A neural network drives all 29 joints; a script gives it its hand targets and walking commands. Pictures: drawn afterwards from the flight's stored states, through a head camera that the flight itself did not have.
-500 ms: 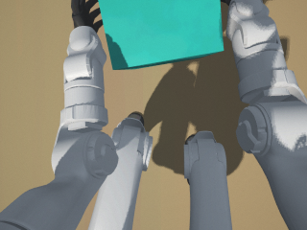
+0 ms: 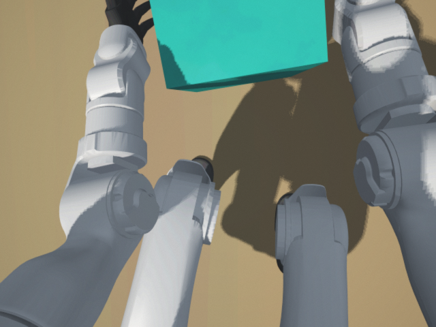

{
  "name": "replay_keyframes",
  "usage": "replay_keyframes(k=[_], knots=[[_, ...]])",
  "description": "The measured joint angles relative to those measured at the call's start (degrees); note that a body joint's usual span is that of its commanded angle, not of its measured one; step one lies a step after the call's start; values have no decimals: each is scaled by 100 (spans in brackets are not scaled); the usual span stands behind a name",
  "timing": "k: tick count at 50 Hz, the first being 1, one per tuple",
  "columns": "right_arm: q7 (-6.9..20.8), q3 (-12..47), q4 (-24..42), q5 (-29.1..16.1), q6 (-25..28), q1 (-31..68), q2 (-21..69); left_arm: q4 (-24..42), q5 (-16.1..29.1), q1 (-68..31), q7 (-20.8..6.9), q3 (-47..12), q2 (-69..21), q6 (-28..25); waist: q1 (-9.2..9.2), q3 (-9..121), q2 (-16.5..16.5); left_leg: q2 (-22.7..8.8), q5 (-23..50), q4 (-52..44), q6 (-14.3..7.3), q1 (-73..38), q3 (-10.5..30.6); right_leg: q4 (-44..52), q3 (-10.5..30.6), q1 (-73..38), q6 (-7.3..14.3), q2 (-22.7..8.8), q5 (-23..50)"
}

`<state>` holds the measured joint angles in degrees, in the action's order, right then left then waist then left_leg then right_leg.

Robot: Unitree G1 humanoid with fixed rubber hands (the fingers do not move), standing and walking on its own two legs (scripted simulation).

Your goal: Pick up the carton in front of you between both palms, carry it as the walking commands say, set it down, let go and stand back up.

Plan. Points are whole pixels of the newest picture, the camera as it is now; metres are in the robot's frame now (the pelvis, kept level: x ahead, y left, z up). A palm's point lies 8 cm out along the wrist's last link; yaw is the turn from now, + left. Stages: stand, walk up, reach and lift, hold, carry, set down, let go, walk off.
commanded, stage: set down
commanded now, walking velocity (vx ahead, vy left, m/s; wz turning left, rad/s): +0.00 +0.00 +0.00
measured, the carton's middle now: (235, 19) +0.54 +0.07 -0.26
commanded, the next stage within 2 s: none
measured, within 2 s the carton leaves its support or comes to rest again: rests again in 0.22 s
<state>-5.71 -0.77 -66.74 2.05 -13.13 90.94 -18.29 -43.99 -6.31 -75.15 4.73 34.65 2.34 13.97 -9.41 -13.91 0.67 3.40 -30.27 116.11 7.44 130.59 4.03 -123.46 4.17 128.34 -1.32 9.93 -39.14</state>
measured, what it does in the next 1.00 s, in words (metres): stands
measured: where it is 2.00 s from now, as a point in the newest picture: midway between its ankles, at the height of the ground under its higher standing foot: (239, 227)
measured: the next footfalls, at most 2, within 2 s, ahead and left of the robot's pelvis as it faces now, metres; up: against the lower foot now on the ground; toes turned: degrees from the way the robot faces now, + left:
none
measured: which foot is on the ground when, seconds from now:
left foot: down 0.00-1.00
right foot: down 0.00-1.00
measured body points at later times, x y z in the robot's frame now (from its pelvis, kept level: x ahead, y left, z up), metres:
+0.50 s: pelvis +0.00 +0.00 -0.01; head +0.38 -0.02 +0.22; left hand +0.51 +0.23 -0.19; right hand +0.59 -0.07 -0.20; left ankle +0.12 +0.15 -0.36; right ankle +0.07 -0.10 -0.36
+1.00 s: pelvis -0.01 +0.01 -0.02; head +0.38 -0.02 +0.19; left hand +0.50 +0.25 -0.21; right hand +0.59 -0.12 -0.23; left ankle +0.12 +0.15 -0.36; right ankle +0.07 -0.10 -0.36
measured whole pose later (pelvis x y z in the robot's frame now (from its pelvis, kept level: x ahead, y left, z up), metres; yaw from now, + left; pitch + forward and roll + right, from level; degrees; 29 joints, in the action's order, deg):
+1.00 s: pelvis -0.01 +0.01 -0.02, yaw +0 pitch +37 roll +6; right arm -1.5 6.9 -68.7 -5.2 -7.8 94.1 -28.4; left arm -63.8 3.6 -82.4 5.3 29.2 13.3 3.3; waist -8.8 -25.3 -2.2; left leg 1.0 -29.7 120.5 5.0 128.4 0.3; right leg -128.5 3.7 126.8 -0.1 5.2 -38.8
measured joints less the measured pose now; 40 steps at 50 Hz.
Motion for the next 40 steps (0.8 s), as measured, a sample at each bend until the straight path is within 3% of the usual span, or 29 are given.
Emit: replay_keyframes(k=[13, 32, 40], knots=[[235, -265, -304, 268, 97, 295, 53, -414, -163, -247, -191, 169, 253, -88, 29, -303, -12, -40, -3, 156, -2, -97, -41, -171, -43, -59, 62, -75, 19], [649, -898, 12, 959, 213, 273, 252, -828, -189, -416, -450, 348, 542, -212, 131, -591, -186, -32, -66, 362, -40, -163, -150, -420, -42, -115, 123, -252, -76], [765, -709, -49, 896, 270, 377, 91, -1110, -226, -600, -449, 457, 568, -419, 100, -829, -236, -38, -61, 463, -15, -266, -178, -545, -44, -187, 140, -293, -62]])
